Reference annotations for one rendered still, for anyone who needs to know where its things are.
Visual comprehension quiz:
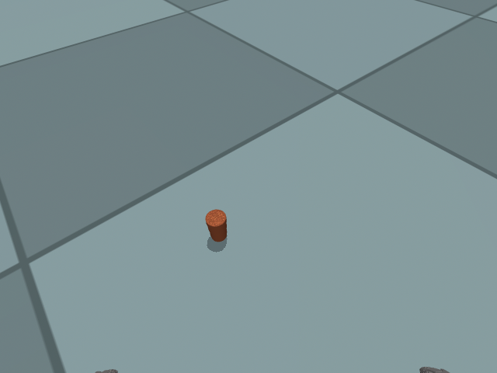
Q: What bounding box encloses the cup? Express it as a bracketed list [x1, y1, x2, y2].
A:
[206, 210, 227, 242]

